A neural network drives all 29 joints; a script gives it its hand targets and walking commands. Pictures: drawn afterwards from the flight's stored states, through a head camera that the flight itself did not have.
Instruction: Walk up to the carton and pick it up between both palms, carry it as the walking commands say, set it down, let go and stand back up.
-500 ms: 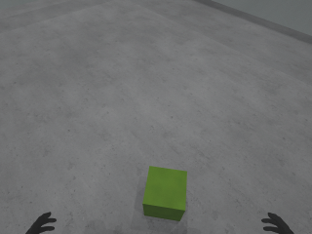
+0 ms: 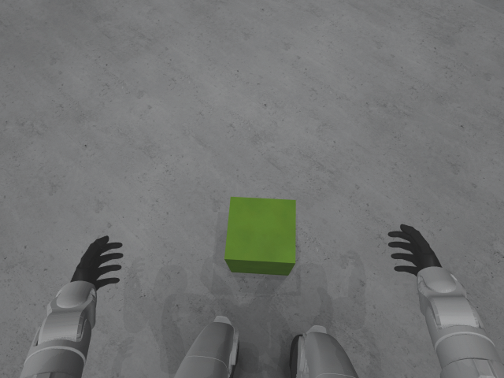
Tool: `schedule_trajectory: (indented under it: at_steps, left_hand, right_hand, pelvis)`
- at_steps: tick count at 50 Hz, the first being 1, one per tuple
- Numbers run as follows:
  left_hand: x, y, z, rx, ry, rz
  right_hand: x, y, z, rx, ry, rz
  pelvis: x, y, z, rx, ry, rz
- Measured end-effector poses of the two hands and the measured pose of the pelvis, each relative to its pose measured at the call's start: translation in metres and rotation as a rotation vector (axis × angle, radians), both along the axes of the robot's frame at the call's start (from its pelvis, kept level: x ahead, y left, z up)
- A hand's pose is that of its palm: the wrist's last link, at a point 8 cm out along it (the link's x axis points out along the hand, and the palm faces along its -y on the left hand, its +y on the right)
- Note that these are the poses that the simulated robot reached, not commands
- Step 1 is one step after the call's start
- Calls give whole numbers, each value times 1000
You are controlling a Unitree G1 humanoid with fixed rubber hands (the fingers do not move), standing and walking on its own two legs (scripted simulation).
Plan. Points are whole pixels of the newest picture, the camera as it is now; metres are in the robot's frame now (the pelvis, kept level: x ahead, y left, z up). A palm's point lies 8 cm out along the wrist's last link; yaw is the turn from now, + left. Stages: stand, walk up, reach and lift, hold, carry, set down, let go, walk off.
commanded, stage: reach and lift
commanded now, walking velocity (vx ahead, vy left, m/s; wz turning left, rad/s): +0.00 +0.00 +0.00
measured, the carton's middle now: (261, 238) +0.46 +0.05 -0.60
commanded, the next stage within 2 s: none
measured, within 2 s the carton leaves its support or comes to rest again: neither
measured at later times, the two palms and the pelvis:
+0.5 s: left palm (144, 214) +0.36 +0.27 -0.13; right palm (388, 220) +0.40 -0.20 -0.14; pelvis -0.05 +0.01 -0.05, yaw +0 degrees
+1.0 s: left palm (177, 180) +0.46 +0.24 -0.17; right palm (356, 187) +0.49 -0.15 -0.18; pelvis -0.03 +0.01 -0.07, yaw +0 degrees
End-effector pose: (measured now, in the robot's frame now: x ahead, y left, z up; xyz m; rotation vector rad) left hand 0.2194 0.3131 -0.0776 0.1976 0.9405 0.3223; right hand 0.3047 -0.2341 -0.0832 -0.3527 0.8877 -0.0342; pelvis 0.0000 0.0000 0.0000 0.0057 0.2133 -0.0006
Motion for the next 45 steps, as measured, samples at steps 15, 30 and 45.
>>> schedule_trajectory:
  at_steps: [15,30,45]
  left_hand:
    - [82,-20,-27,-57,-105,-29]
    - [171,-47,-64,-116,-210,-70]
    - [237,-73,-88,-153,-313,-92]
  right_hand:
    - [52,20,-30,72,-56,-48]
    - [120,46,-62,145,-162,-87]
    - [182,83,-86,216,-271,-103]
  pelvis:
    - [-40,2,-28,1,135,2]
    - [-48,8,-52,-5,356,4]
    - [-36,12,-64,-10,537,2]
